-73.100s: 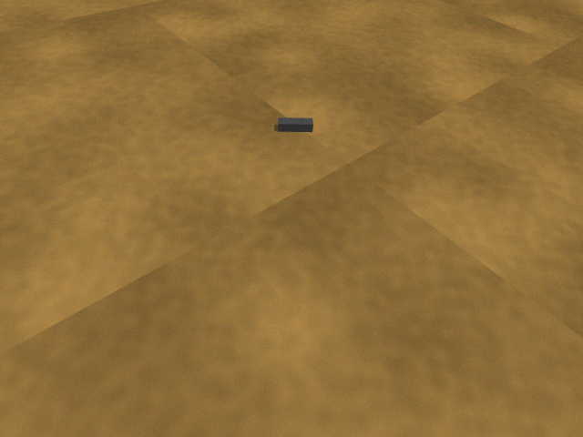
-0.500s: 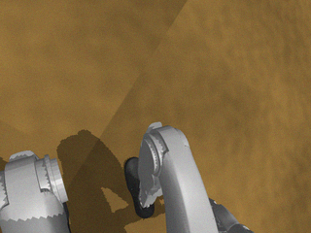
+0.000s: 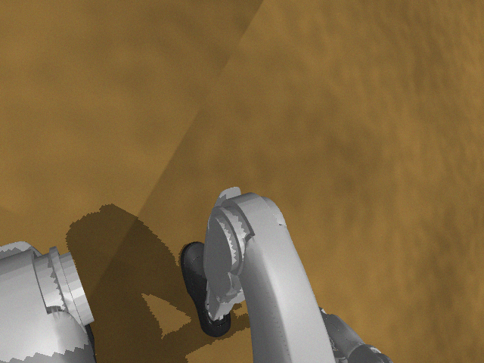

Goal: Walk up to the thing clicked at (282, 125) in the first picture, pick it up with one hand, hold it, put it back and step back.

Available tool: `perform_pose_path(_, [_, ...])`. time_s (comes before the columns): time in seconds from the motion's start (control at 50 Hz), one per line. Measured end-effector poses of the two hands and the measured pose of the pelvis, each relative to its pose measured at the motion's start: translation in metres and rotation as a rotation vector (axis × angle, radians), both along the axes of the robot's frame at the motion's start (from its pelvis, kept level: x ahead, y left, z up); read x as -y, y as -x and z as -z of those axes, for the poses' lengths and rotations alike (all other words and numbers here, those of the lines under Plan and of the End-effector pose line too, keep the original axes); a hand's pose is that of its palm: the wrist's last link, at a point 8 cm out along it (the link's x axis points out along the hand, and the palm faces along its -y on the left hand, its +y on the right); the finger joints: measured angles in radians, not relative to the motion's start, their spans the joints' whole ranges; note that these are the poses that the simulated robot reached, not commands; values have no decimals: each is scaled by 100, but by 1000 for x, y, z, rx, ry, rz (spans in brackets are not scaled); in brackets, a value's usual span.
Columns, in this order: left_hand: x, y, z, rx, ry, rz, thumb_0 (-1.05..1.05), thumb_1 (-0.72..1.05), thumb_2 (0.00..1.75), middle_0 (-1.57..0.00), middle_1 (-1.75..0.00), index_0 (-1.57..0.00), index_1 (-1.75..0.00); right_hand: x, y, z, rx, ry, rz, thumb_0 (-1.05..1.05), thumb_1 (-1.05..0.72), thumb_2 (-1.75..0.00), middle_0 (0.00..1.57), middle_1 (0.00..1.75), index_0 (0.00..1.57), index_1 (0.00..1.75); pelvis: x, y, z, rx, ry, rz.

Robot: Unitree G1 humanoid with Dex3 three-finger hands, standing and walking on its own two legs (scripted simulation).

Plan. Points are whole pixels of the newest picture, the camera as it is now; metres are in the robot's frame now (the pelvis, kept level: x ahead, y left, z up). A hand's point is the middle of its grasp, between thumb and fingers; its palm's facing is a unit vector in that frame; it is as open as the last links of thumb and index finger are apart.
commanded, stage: rest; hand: left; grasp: from above
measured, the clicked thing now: out of the picture +0.43 +0.42 -0.27
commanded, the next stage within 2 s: open in 0.18 s
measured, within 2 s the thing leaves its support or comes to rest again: neither
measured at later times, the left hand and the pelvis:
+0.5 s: hand out of the picture +0.42 +0.41 -0.23, palm faces -0.43 -0.18 -0.88, open 10.2 cm; pelvis +0.00 +0.00 +0.00, yaw -1 degrees
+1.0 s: hand out of the picture +0.42 +0.41 -0.23, palm faces -0.43 -0.19 -0.88, open 14.0 cm; pelvis +0.00 +0.00 +0.00, yaw -1 degrees
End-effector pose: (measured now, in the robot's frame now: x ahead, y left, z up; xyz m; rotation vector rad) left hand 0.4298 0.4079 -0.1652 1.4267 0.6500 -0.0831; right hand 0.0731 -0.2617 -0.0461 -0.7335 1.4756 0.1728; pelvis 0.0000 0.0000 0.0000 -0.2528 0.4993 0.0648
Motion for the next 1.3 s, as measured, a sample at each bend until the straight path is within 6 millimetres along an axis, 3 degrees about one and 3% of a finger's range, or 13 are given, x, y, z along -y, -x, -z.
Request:
perform_pose_path(0.38, [-2,1,3,2,8,-1,-1,8,43,-69,-60,-73,-56,-5,0,-4,10,-11,-38,0,-89,-89,21,30,21,30,-1,3,0,26,11,6])
perform_pose_path(0.5, [-1,3,7,-6,8,0,-1,5,51,-56,-68,-59,-64,-7,0,-6,14,-15,-44,0,-89,-89,21,30,21,30,-2,3,0,29,14,7])
perform_pose_path(0.86, [-3,-3,5,2,-10,-15,0,-42,89,-16,-96,-17,-95,-5,-5,-5,11,-31,-56,0,-89,-89,21,30,21,30,-1,2,-2,21,15,9])
perform_pose_path(1.3, [-5,1,4,11,2,0,0,-51,97,-8,-103,-8,-102,-5,-4,-8,13,-15,-69,0,-88,-89,21,30,21,30,-1,5,-1,35,18,10])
